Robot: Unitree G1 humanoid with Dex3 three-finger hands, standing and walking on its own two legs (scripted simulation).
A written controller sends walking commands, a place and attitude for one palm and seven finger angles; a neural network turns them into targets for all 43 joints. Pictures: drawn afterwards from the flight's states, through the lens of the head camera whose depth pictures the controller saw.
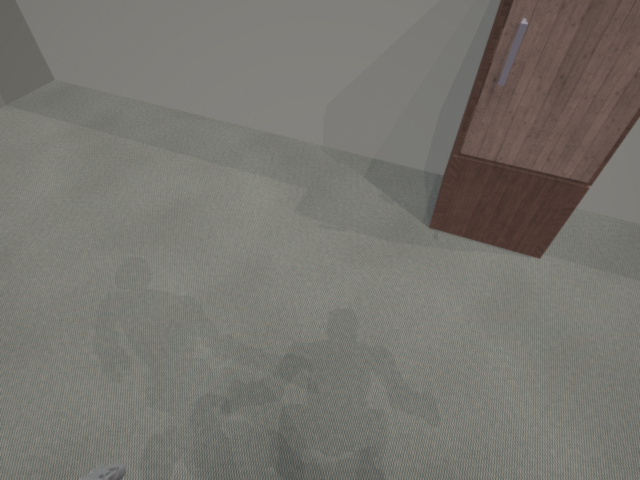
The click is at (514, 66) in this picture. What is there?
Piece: cupboard door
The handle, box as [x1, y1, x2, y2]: [498, 18, 527, 85]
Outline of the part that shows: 525,18 523,18 520,23 498,84 504,84 527,25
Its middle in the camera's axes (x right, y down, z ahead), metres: +0.55 -0.53 +1.11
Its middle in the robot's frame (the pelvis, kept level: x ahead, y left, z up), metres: +1.22 -0.49 +0.03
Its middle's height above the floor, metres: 0.80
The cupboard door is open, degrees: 0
